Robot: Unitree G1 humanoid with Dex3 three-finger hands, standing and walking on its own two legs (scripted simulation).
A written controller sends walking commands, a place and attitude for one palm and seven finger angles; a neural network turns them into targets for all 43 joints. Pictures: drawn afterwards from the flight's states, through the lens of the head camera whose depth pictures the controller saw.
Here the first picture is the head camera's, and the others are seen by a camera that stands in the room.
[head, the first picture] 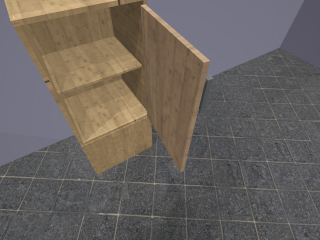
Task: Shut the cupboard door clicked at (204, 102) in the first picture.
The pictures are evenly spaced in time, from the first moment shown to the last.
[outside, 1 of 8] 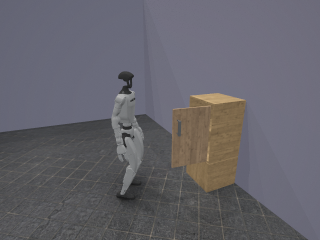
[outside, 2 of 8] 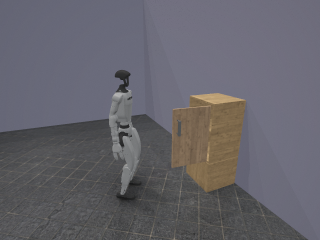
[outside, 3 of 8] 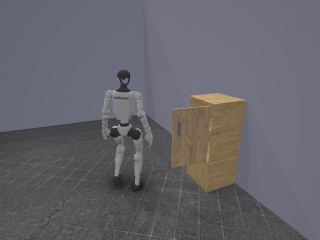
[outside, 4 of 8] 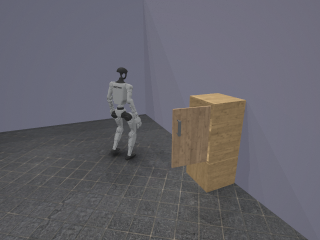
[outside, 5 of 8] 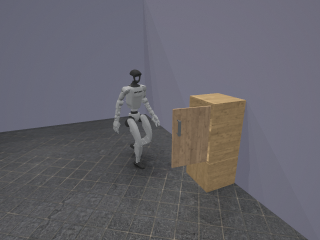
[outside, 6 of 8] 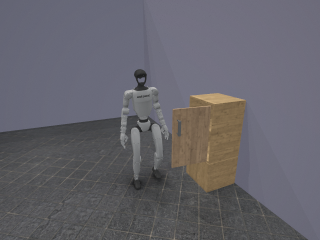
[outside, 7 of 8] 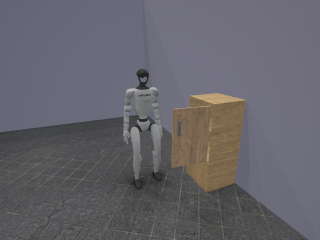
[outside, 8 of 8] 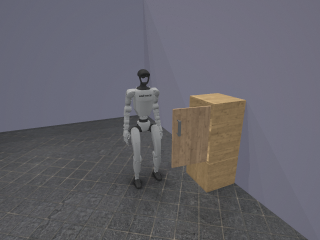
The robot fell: no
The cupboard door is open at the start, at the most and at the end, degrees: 84 84 84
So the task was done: no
